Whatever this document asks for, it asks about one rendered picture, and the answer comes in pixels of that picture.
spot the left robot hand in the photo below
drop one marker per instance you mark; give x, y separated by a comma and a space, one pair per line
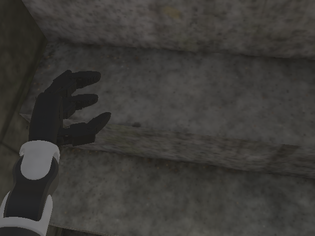
57, 103

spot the robot left forearm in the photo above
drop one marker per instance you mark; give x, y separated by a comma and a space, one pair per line
26, 209

